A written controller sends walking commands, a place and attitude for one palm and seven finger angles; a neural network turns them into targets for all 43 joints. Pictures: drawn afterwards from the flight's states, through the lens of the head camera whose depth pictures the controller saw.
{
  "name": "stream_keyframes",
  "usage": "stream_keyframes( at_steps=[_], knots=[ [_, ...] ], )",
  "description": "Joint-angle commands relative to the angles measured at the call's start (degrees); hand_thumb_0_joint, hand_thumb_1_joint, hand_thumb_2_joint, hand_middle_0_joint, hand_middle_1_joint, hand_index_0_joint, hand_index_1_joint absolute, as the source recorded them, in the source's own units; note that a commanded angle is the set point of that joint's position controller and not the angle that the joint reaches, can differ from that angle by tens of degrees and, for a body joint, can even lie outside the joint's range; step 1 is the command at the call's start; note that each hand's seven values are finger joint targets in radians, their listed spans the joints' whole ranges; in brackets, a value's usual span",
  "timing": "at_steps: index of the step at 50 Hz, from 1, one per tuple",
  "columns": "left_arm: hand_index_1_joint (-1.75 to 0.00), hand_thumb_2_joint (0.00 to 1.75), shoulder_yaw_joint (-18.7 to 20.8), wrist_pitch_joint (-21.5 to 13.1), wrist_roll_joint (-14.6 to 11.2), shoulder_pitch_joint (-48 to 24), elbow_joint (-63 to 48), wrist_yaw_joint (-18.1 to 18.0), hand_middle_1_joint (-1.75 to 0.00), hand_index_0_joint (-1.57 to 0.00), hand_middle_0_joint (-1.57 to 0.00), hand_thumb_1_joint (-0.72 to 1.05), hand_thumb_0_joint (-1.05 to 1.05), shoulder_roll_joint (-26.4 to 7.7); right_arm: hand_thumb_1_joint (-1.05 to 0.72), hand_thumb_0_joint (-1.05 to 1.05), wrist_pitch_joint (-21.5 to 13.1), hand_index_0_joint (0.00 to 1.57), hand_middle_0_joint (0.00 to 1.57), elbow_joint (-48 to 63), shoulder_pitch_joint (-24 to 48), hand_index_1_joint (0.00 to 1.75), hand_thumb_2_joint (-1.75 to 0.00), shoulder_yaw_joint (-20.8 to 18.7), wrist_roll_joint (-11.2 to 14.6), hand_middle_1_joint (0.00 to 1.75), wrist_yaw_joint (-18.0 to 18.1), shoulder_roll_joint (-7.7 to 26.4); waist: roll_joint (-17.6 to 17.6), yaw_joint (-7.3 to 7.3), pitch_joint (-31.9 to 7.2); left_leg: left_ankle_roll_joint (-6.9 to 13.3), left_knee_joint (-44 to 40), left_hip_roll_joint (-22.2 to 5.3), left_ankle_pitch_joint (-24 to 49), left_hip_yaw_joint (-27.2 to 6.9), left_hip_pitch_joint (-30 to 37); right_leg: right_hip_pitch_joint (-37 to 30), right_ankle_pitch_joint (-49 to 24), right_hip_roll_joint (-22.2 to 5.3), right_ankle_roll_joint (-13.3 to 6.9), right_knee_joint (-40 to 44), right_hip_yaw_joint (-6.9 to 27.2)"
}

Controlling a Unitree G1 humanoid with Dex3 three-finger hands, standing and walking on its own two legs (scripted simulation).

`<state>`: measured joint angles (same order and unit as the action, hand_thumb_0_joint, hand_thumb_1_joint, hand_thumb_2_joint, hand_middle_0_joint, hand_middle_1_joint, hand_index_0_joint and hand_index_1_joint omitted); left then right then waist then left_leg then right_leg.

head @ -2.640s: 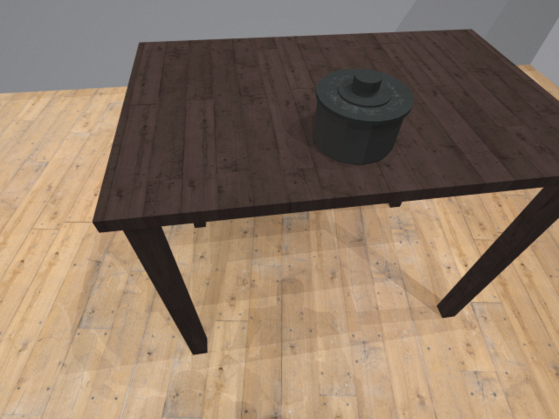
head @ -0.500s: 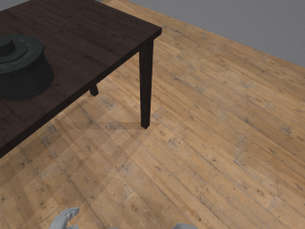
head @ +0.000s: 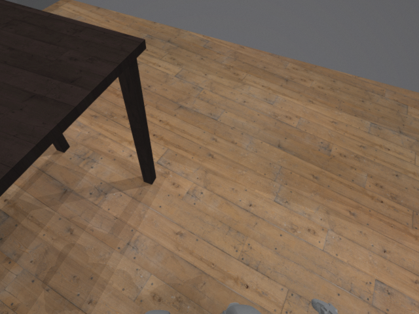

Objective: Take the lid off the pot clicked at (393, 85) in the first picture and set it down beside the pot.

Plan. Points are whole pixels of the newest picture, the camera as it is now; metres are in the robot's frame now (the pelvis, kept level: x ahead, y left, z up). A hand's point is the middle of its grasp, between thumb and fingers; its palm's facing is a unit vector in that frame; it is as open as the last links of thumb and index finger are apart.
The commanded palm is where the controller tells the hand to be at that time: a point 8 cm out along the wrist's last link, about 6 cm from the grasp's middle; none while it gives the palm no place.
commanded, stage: walk to a spot facing it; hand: left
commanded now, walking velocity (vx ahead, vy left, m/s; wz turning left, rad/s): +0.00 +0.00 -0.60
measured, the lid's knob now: out of the picture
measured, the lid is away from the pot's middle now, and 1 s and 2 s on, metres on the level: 0.00 0.00 0.00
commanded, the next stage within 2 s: turn to face it in 1.14 s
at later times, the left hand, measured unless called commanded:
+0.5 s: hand out of the picture +0.13 +0.15 -0.16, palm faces -0.24 -0.95 -0.21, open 7.4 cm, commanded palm none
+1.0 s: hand (246, 208) +0.40 -0.08 -0.16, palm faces -0.61 -0.76 -0.22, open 7.4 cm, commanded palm none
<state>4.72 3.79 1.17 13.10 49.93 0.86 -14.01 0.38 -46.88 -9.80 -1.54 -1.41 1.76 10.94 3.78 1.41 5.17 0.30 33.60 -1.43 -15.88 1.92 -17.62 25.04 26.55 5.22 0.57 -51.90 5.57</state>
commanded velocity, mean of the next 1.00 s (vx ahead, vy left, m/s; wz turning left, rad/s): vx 0.24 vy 0.00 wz -0.58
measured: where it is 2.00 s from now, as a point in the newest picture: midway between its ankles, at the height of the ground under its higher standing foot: (261, 287)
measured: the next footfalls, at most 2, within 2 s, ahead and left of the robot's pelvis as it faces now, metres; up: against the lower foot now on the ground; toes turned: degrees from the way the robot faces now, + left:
right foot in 0.26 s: +0.01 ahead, -0.17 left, +0.00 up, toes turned -11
left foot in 0.54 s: +0.17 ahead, +0.06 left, +0.00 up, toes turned -15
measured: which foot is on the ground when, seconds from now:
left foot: down 0.00-0.26, up 0.28-0.52, down 0.54-0.96, up 0.98-1.00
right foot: up 0.00-0.24, down 0.26-0.54, up 0.56-0.92, down 0.94-1.00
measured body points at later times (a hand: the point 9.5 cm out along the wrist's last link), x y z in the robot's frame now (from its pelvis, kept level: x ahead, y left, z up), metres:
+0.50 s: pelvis +0.03 -0.03 +0.01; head +0.06 -0.03 +0.46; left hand +0.14 +0.20 -0.14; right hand +0.04 -0.32 -0.12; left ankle +0.10 +0.08 -0.70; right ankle -0.03 -0.16 -0.73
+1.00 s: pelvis +0.15 -0.14 -0.02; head +0.19 -0.18 +0.43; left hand +0.43 -0.04 -0.14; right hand -0.05 -0.28 -0.16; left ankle +0.14 +0.06 -0.68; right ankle +0.18 -0.27 -0.73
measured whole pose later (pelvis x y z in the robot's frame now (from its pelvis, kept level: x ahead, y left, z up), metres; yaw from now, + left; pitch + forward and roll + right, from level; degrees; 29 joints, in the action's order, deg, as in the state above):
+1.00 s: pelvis +0.15 -0.14 -0.02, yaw -36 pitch +0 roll +1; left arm 3.9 -1.9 1.0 4.0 49.0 2.9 -13.1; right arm -0.6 -57.9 -25.9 -2.2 -1.2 -0.3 10.1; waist 0.1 -3.1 6.9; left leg -3.7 56.5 -12.3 -29.2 10.3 -13.0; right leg 26.6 10.9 -2.6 -3.9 -39.6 -7.5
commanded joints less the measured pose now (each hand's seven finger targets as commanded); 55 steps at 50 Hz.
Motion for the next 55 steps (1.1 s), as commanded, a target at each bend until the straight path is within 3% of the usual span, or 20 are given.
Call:
stream_keyframes(
  at_steps=[1,8,11,13,15,18,22,25,26,27,29,34,43,45,46,47,48,50,53,55],
  knots=[
    [-0.3,0.9,1.6,-1.7,-0.1,-0.9,-5.0,1.2,-0.3,-0.2,-0.2,0.9,0.0,-5.1,-0.9,0.0,-1.3,0.2,0.2,3.5,-1.2,0.3,-0.9,-2.3,-0.2,0.3,0.6,10.4,-12.8,-0.32,-5.2,7.9,-15.6,-15.6,17.3,-9.3,7.2,7.2,-0.8,-5.6,2.2,-15.4,-2.5],
    [-0.3,0.9,0.4,-1.6,-0.4,-4.7,-6.3,1.8,-0.3,-0.2,-0.2,0.9,0.0,-3.6,-0.9,0.0,-0.9,0.2,0.2,1.4,-6.0,0.3,-0.9,-4.1,-0.3,0.3,-0.1,13.6,-14.6,-3.14,-6.9,7.2,-12.0,-17.3,19.6,-2.5,8.2,-3.6,0.1,-6.2,2.0,8.3,-9.2],
    [-0.3,0.9,0.9,-2.7,-0.4,1.9,-3.9,1.4,-0.3,-0.2,-0.2,0.9,0.0,-5.7,-0.9,0.0,-0.7,0.2,0.2,1.4,-5.7,0.3,-0.9,-4.4,0.3,0.3,-0.4,13.1,-9.4,0.22,-9.8,1.7,1.3,-14.3,17.3,2.8,3.0,-18.3,-13.3,-5.1,0.2,26.9,-9.6],
    [-0.3,0.9,3.3,-3.3,-0.2,8.7,-2.3,-0.3,-0.3,-0.2,-0.2,0.9,0.0,-16.7,-0.9,0.0,-0.1,0.2,0.2,5.6,-0.3,0.3,-0.9,-2.7,0.5,0.3,-1.0,7.4,15.8,5.09,-9.0,-4.3,24.9,-4.0,-22.3,5.2,-22.5,-28.4,-20.8,-28.7,-11.8,36.5,23.5],
    [-0.3,0.9,3.4,-3.1,-0.2,7.7,-2.5,-1.2,-0.3,-0.2,-0.2,0.9,0.0,-14.1,-0.9,0.0,-0.3,0.2,0.2,5.8,4.2,0.3,-0.9,-2.7,0.3,0.3,-1.1,8.6,10.4,4.87,-6.2,-2.9,30.7,-5.6,-16.6,-2.1,-26.7,-24.1,-0.5,-23.9,-14.3,37.5,23.9],
    [-0.3,0.9,2.1,-4.0,0.3,1.4,-3.5,-1.2,-0.3,-0.2,-0.2,0.9,0.0,-10.8,-0.9,0.0,-1.1,0.2,0.2,3.5,1.1,0.3,-0.9,-3.1,0.0,0.3,-2.2,8.1,5.9,0.82,-4.8,-3.6,22.7,-4.6,-10.2,0.2,-16.6,-15.9,-4.8,-18.9,-12.2,34.9,14.6],
    [-0.3,0.9,2.1,-4.6,0.2,1.4,-2.9,-0.5,-0.3,-0.2,-0.2,0.9,0.0,-12.0,-0.9,0.0,-2.1,0.2,0.2,3.0,-0.9,0.3,-0.9,-3.0,0.5,0.3,-2.5,6.3,6.3,0.02,-3.1,-3.6,11.6,-1.0,-7.4,2.9,-7.6,-10.6,-4.6,-17.0,-11.8,35.2,15.3],
    [-0.3,0.9,1.9,-4.4,-0.1,-1.2,-3.0,0.0,-0.3,-0.2,-0.2,0.9,0.0,-10.3,-0.9,0.0,-3.3,0.2,0.2,0.4,-9.7,0.3,-0.9,-3.1,0.5,0.3,-1.7,6.6,4.7,-4.31,-3.9,-3.4,-3.5,0.9,-1.1,4.6,9.2,-2.4,-1.6,-12.2,-8.3,28.3,12.4],
    [-0.3,0.9,1.3,-4.2,-0.1,-2.0,-3.9,0.3,-0.3,-0.2,-0.2,0.9,0.0,-7.1,-0.9,0.0,-3.7,0.2,0.2,-1.5,-16.1,0.3,-0.9,-3.7,0.3,0.3,-0.8,10.1,-3.6,-7.08,-6.1,-2.3,-9.8,-4.4,-8.2,-2.2,19.0,4.4,0.3,-7.7,-5.8,17.6,9.1],
    [-0.3,0.9,0.3,-4.0,-0.7,-1.4,-5.6,0.9,-0.3,-0.2,-0.2,0.9,0.0,-2.6,-0.9,0.0,-3.9,0.2,0.2,-2.5,-21.6,0.3,-0.9,-5.1,-1.0,0.3,-0.3,17.0,-23.5,-8.97,-7.3,3.4,-20.2,-21.9,-24.9,-26.1,24.3,16.2,7.2,0.6,-2.0,-3.0,-0.6],
    [-0.3,0.9,0.8,-5.0,0.4,-4.3,-7.3,1.5,-0.3,-0.2,-0.2,0.9,0.0,-3.7,-0.9,0.0,-3.6,0.2,0.2,-1.1,-17.9,0.3,-0.9,-4.1,-0.9,0.3,-0.7,16.4,-13.6,-6.14,-1.2,9.7,-26.5,-28.1,-32.8,-33.8,11.3,18.5,3.9,-6.4,-1.8,-16.6,-1.6],
    [-0.3,0.9,0.7,-3.6,0.5,-2.2,-3.3,3.2,-0.3,-0.2,-0.2,0.9,0.0,-1.5,-0.9,0.0,-5.1,0.2,0.2,-2.3,-12.6,0.3,-0.9,-1.7,0.1,0.3,-0.4,8.0,-13.3,-1.59,-0.4,4.9,-22.9,-17.7,-3.0,-4.1,9.5,15.8,-11.1,-11.0,0.3,-16.2,-4.8],
    [-0.3,0.9,-0.5,-4.1,0.5,-12.8,-5.7,3.5,-0.3,-0.2,-0.2,0.9,0.0,0.4,-0.9,0.0,-4.7,0.2,0.2,-6.5,-18.5,0.3,-0.9,-2.9,-0.6,0.3,-1.0,8.9,-11.3,-4.61,-1.0,3.6,-17.7,-19.4,9.7,9.6,13.1,4.7,-11.6,-9.1,-0.4,12.7,-13.2],
    [-0.3,0.9,0.0,-4.9,0.7,-6.6,-3.8,3.3,-0.3,-0.2,-0.2,0.9,0.0,-1.3,-0.9,0.0,-4.6,0.2,0.2,-6.3,-17.1,0.3,-0.9,-3.3,-0.3,0.3,-1.0,9.7,-9.9,-0.93,-5.2,2.1,-4.4,-17.9,21.9,13.5,12.0,-8.5,-11.4,-5.8,-2.3,19.5,-15.7],
    [-0.3,0.9,0.9,-5.7,0.6,3.7,-0.3,2.8,-0.3,-0.2,-0.2,0.9,0.0,-4.8,-0.9,0.0,-4.6,0.2,0.2,-5.9,-16.2,0.3,-0.9,-3.2,0.0,0.3,-1.5,9.5,-4.3,4.07,-10.9,0.0,9.6,-16.0,24.6,16.0,3.7,-26.7,-12.2,-4.3,-4.6,20.7,-15.1],
    [-0.3,0.9,3.2,-6.5,0.5,12.5,1.7,1.7,-0.3,-0.2,-0.2,0.9,0.0,-13.1,-0.9,0.0,-4.6,0.2,0.2,-3.5,-16.0,0.3,-0.9,-2.3,1.1,0.3,-2.2,6.0,11.5,7.86,-18.3,-3.1,29.3,-9.8,-2.8,16.8,-17.3,-45.5,-7.7,-20.4,-11.1,25.1,9.1],
    [-0.3,0.9,3.9,-6.1,-1.2,17.2,3.2,0.6,-0.3,-0.2,-0.2,0.9,0.0,-16.9,-0.9,0.0,-4.3,0.2,0.2,-0.3,-9.1,0.3,-0.9,-2.2,1.2,0.3,-1.7,5.9,13.9,8.8,-17.7,-3.7,42.2,-6.2,-20.4,8.1,-27.0,-44.2,-15.4,-30.9,-15.1,33.6,28.1],
    [-0.3,0.9,3.1,-5.4,-1.0,8.4,1.1,-0.3,-0.3,-0.2,-0.2,0.9,0.0,-12.9,-0.9,0.0,-4.0,0.2,0.2,-1.3,-5.6,0.3,-0.9,-3.0,0.9,0.3,-1.5,6.7,5.8,5.23,-10.4,-2.6,44.8,-10.0,-10.6,0.6,-25.2,-26.1,2.6,-27.1,-14.7,37.9,22.8],
    [-0.3,0.9,1.5,-6.1,0.2,-1.3,-0.7,-1.1,-0.3,-0.2,-0.2,0.9,0.0,-7.1,-0.9,0.0,-2.4,0.2,0.2,-4.9,-10.6,0.3,-0.9,-2.8,-0.2,0.3,-1.6,4.6,2.7,-1.67,-6.3,-3.7,32.6,-10.2,-5.0,1.2,-15.6,-12.0,-6.5,-20.5,-11.9,38.5,8.4],
    [-0.3,0.9,1.5,-6.5,0.4,-0.9,0.0,-1.2,-0.3,-0.2,-0.2,0.9,0.0,-6.9,-0.9,0.0,-2.2,0.2,0.2,-5.3,-10.9,0.3,-0.9,-2.6,-0.2,0.3,-1.7,3.8,3.3,-2.11,-5.8,-4.1,26.6,-8.7,-2.8,2.5,-13.4,-9.6,-10.4,-18.7,-12.0,38.1,5.6]
  ],
)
